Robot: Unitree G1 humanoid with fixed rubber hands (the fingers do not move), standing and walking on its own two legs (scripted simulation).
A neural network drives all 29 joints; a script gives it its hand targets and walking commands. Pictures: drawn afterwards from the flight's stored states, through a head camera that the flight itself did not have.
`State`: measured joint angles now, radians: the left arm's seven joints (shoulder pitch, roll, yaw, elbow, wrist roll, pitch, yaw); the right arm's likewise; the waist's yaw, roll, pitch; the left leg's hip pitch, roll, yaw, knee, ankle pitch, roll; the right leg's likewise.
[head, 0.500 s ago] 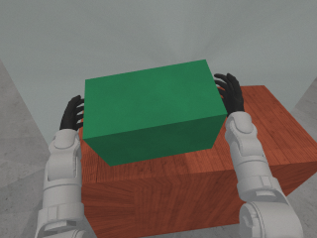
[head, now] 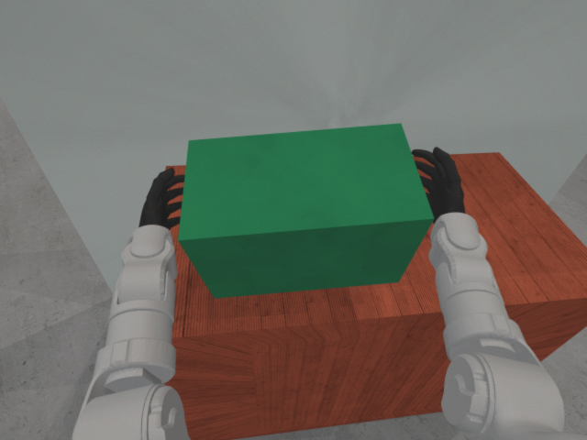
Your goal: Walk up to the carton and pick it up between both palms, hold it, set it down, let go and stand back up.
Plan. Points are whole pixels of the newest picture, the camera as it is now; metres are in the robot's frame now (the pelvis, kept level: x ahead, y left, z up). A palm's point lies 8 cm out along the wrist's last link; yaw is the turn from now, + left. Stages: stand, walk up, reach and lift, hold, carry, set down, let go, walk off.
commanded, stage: set down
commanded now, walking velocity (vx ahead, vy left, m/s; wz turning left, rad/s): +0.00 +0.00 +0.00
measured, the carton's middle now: (301, 216) +0.45 -0.02 +0.08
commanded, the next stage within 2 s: none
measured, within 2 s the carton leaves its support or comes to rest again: rests again in 1.90 s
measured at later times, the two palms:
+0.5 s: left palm (174, 223) +0.41 +0.17 +0.10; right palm (449, 215) +0.40 -0.22 +0.12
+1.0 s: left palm (178, 220) +0.43 +0.17 +0.08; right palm (440, 217) +0.42 -0.23 +0.10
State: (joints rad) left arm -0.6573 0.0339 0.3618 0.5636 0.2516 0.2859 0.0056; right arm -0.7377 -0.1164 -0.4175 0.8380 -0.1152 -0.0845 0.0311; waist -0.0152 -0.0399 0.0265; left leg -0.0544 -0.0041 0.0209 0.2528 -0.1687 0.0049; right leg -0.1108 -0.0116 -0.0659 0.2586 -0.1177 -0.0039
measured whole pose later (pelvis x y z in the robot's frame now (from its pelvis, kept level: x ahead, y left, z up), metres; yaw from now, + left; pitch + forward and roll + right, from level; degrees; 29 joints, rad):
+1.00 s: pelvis +0.01 +0.00 +0.00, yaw +0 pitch +7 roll +0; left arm -0.78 0.06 0.40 0.88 0.22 0.09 0.04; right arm -0.80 -0.11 -0.61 0.96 -0.29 -0.12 0.08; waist -0.02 0.00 -0.05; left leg -0.22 0.00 0.02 0.29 -0.19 0.00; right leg -0.27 -0.01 -0.07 0.28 -0.13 0.00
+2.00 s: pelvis +0.01 +0.00 +0.00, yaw -1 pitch +12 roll +0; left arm -0.83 0.07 0.48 1.06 0.23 -0.13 0.04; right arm -0.78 -0.10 -0.64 0.98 -0.34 -0.19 0.07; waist -0.01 0.00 -0.07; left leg -0.33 0.01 0.03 0.31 -0.18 0.00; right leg -0.39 0.00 -0.06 0.30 -0.12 -0.01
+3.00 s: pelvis +0.01 +0.00 -0.01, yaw -3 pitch +17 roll -1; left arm -0.89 0.19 0.22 1.27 0.03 -0.24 0.10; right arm -0.88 -0.26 -0.22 1.28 0.02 -0.26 0.04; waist 0.00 0.00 -0.16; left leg -0.49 0.03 0.05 0.41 -0.22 0.00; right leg -0.54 0.02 -0.04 0.35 -0.12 -0.02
